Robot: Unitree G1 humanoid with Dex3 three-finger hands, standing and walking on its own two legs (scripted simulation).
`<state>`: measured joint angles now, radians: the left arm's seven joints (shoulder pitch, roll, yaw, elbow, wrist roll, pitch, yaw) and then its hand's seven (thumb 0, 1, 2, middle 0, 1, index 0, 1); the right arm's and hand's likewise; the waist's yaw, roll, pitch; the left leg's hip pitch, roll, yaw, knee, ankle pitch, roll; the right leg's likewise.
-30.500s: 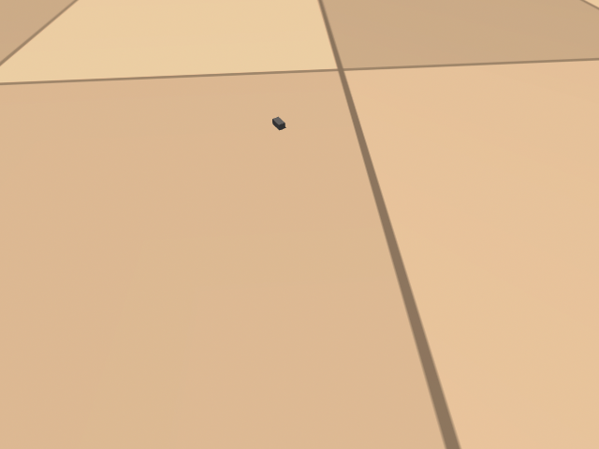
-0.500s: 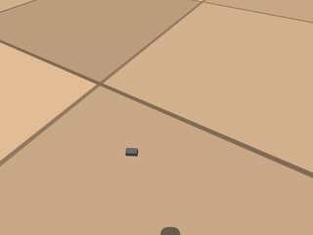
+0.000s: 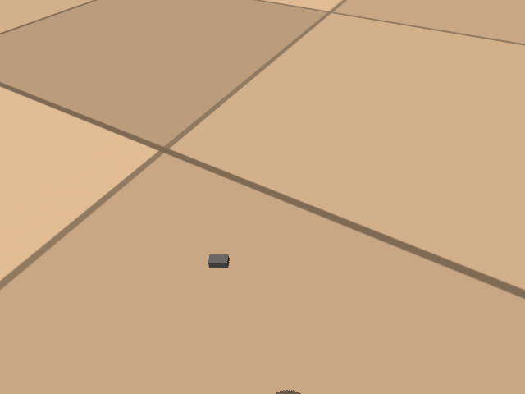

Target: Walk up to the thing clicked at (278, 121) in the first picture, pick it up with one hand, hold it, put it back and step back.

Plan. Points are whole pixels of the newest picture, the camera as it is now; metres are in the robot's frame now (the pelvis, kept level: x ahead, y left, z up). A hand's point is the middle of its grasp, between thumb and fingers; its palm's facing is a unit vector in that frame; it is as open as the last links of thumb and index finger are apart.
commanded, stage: stand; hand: left
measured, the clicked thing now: (218, 260) +0.80 +0.24 -0.76
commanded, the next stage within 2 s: walk up in 0.64 s
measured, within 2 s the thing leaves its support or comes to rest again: neither
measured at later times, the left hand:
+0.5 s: hand out of the picture +0.06 +0.24 -0.16, palm faces -0.03 -0.94 -0.34, open 7.4 cm
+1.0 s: hand out of the picture +0.07 +0.32 -0.17, palm faces +0.02 -0.93 -0.36, open 7.4 cm
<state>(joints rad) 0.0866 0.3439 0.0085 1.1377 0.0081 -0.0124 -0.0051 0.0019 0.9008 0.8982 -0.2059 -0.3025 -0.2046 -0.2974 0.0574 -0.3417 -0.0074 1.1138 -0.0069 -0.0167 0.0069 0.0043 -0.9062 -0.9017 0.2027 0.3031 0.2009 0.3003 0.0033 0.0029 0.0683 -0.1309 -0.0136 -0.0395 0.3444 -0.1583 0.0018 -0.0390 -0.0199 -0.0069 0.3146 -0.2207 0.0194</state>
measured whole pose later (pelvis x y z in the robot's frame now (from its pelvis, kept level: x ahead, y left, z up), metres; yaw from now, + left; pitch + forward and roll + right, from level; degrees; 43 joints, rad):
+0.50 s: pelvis -0.01 -0.01 +0.00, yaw +0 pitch -3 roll +0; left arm 0.12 0.35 0.01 1.15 0.01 -0.01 -0.01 0.00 0.90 0.90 -0.21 -0.30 -0.20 -0.30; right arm 0.13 -0.35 0.00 1.16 -0.01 -0.02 0.01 0.00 -0.91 -0.90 0.20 0.30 0.20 0.30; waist -0.01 0.01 0.05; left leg -0.15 0.00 -0.04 0.33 -0.14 -0.01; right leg -0.07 0.00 -0.01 0.31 -0.20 0.01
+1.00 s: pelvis +0.07 +0.03 -0.02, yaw +2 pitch -4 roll +0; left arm 0.31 0.43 0.07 1.00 0.02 0.00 -0.04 0.00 0.90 0.90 -0.20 -0.30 -0.20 -0.30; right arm 0.23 -0.39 -0.10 0.95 -0.04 -0.07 0.05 0.00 -0.91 -0.90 0.20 0.30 0.20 0.30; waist 0.01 -0.04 0.09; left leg -0.27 0.01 0.03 0.58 -0.24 0.02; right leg -0.21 -0.01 0.06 0.90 -0.49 -0.04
